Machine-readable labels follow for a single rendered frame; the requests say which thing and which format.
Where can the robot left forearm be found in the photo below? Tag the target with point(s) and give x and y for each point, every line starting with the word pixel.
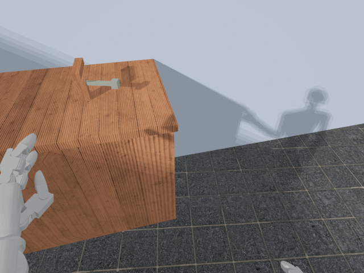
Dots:
pixel 12 259

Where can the robot left hand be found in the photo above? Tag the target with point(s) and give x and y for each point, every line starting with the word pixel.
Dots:
pixel 14 167

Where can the tap lever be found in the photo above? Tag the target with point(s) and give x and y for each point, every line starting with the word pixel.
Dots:
pixel 114 83

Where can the counter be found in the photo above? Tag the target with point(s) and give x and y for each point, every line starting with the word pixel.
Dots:
pixel 107 155

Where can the robot right hand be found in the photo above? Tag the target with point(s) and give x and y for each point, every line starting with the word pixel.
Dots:
pixel 289 268

